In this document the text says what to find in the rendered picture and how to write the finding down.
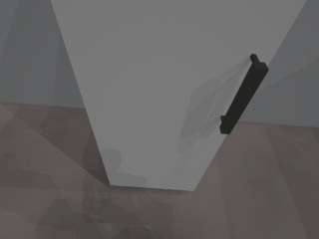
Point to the handle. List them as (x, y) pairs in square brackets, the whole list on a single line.
[(249, 86)]

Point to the fridge door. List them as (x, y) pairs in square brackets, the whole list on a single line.
[(156, 76)]

